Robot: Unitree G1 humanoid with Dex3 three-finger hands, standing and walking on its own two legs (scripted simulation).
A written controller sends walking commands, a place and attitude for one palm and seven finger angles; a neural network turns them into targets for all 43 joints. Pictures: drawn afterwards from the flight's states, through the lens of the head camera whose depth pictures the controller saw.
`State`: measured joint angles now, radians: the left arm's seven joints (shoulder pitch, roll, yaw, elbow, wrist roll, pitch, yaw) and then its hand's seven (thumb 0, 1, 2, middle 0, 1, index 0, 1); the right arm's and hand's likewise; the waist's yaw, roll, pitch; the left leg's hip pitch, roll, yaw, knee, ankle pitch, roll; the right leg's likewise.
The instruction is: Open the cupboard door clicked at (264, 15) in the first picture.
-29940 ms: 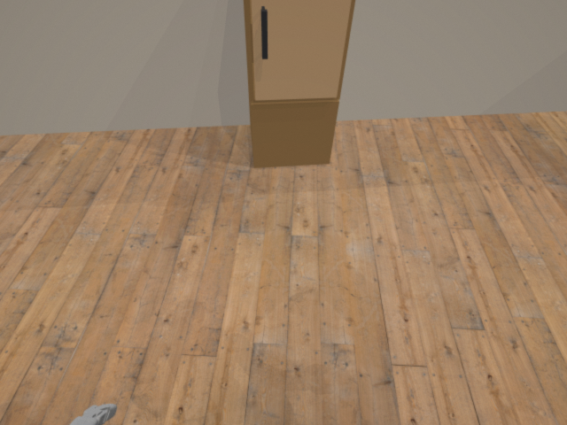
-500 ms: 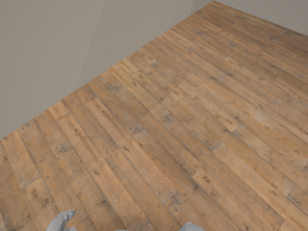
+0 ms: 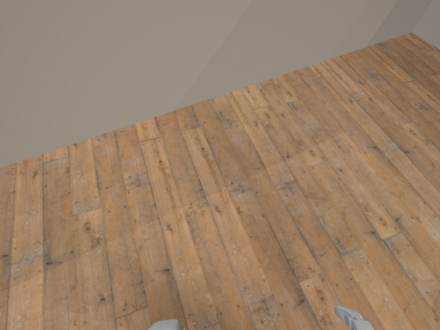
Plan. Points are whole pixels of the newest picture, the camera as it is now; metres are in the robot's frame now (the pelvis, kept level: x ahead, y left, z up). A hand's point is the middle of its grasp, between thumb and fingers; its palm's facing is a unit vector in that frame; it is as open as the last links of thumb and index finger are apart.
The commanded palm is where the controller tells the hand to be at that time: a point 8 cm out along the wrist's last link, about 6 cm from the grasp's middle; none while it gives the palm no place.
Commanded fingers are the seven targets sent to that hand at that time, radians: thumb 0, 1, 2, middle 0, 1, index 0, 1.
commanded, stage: turn to face it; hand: left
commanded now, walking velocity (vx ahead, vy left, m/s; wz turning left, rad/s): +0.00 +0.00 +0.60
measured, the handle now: out of the picture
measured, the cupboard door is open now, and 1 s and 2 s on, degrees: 43 43 43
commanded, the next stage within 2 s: none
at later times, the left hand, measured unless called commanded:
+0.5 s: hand out of the picture +0.09 +0.17 -0.13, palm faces +0.26 -0.92 -0.29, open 7.4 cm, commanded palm none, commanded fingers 0.00 0.90 0.90 -0.20 -0.30 -0.20 -0.30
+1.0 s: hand out of the picture -0.03 +0.20 -0.15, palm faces +0.58 -0.78 -0.25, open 7.4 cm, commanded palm none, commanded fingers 0.00 0.90 0.90 -0.20 -0.30 -0.20 -0.30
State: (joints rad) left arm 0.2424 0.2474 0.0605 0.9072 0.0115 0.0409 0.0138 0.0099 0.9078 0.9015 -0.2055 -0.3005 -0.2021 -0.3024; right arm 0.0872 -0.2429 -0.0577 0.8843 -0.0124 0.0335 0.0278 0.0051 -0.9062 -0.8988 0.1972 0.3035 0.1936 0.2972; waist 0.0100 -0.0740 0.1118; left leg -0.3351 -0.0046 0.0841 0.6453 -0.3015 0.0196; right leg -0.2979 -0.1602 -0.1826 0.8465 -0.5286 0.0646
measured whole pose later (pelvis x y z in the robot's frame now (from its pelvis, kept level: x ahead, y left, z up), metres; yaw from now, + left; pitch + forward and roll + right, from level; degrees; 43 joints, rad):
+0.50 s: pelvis +0.03 -0.05 +0.02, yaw +16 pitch +1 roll +2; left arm 0.16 0.20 0.03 0.85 0.01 0.01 0.02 0.01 0.91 0.90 -0.20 -0.30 -0.20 -0.30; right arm 0.18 -0.27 -0.08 0.94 -0.01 0.07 0.01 0.01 -0.90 -0.90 0.20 0.30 0.20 0.30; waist -0.03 0.03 0.10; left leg -0.49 -0.03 -0.04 1.11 -0.48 -0.05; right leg -0.25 -0.07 -0.09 0.56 -0.32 -0.01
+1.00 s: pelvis +0.03 -0.03 +0.02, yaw +34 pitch +1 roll -1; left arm 0.17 0.28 0.08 0.89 0.02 0.06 0.01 0.01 0.91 0.90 -0.20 -0.30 -0.20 -0.30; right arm 0.14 -0.22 -0.03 0.89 -0.02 0.03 0.00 0.00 -0.90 -0.90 0.20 0.30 0.20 0.30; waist 0.02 -0.05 0.09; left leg -0.30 -0.03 -0.01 0.51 -0.23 0.04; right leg -0.50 -0.09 -0.01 1.11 -0.40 0.09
